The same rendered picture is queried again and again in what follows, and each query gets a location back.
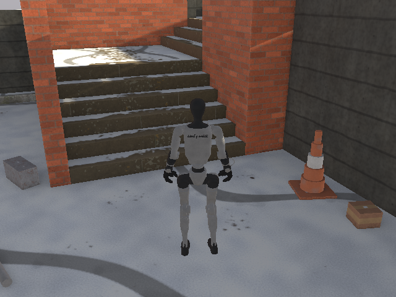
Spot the robot head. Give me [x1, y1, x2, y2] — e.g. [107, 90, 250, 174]
[187, 98, 209, 129]

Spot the right robot upper arm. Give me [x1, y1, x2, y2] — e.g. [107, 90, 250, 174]
[211, 125, 227, 159]

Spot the left robot upper arm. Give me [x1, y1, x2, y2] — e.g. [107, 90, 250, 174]
[170, 125, 185, 160]

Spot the left robot hand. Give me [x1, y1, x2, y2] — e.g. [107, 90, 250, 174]
[163, 171, 178, 183]

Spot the robot right forearm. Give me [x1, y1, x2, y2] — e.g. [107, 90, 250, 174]
[220, 150, 231, 173]

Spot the right robot hand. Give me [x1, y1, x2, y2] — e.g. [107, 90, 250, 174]
[218, 170, 233, 182]

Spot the robot left forearm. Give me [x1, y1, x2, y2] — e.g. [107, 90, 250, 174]
[165, 151, 176, 173]

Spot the robot left shin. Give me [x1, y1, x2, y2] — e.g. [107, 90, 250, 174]
[180, 205, 189, 247]

